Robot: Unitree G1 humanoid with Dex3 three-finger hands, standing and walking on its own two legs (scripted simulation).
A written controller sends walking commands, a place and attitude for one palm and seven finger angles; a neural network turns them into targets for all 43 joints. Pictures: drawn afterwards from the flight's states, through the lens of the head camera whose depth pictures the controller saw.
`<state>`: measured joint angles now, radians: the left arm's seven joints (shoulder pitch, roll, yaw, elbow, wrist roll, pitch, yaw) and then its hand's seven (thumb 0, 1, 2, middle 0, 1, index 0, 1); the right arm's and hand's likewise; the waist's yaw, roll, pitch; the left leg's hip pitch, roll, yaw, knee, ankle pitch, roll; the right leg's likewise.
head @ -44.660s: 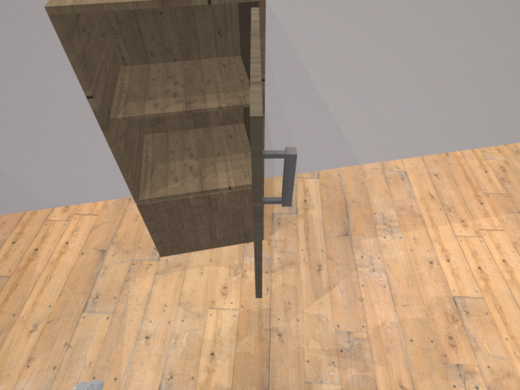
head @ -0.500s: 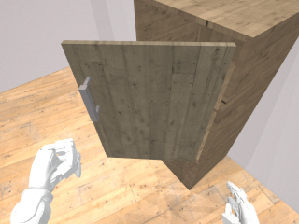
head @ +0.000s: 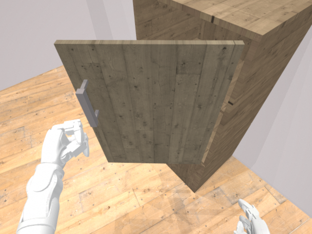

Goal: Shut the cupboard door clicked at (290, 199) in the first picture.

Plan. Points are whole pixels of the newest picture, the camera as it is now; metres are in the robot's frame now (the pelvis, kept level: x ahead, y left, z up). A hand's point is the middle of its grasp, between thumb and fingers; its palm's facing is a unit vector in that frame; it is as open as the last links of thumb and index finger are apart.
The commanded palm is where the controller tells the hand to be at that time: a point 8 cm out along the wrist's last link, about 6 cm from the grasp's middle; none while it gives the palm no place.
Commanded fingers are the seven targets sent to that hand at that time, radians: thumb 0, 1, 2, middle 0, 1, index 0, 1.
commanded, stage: bring the fist close to the handle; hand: left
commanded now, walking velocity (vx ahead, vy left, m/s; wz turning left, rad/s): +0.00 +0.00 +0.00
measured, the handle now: (89, 104) +0.44 +0.21 +0.09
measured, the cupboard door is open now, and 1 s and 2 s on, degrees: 48 47 31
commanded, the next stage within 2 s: push the door shut along its arc in 0.80 s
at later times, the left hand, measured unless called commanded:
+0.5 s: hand (91, 125) +0.36 +0.19 +0.09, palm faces +0.05 -1.00 -0.03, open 3.2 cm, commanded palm +0.33 +0.23 +0.09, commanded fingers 0.00 0.90 0.90 -1.30 -1.50 -1.30 -1.50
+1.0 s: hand (87, 128) +0.35 +0.19 +0.09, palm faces +0.05 -1.00 -0.04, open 3.1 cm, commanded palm +0.33 +0.24 +0.09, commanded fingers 0.00 0.90 0.90 -1.30 -1.50 -1.30 -1.50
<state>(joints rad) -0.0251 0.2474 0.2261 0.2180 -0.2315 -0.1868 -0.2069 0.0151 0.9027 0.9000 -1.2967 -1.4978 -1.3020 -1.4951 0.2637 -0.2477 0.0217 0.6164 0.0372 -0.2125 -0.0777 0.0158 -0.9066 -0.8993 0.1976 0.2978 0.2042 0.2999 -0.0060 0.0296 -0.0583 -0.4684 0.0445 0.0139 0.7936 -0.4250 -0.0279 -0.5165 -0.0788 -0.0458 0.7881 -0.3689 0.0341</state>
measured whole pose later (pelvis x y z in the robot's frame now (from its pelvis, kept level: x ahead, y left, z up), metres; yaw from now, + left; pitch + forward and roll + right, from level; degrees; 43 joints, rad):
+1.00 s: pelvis +0.00 +0.00 +0.00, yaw +0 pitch +6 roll +0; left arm -0.25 0.28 0.27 0.51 -0.22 -0.26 -0.23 0.02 0.90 0.90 -1.30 -1.50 -1.30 -1.50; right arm 0.26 -0.26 0.01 0.63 0.04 -0.11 -0.07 0.01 -0.91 -0.90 0.20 0.30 0.20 0.30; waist -0.02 0.03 -0.06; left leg -0.47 0.05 0.02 0.76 -0.40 -0.03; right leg -0.52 -0.07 -0.04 0.76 -0.35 0.03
